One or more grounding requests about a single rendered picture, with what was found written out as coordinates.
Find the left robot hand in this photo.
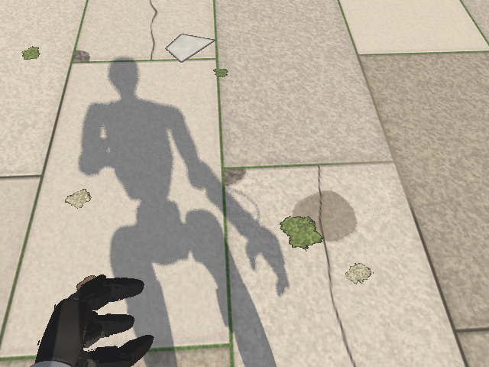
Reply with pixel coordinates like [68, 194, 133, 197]
[35, 274, 154, 367]

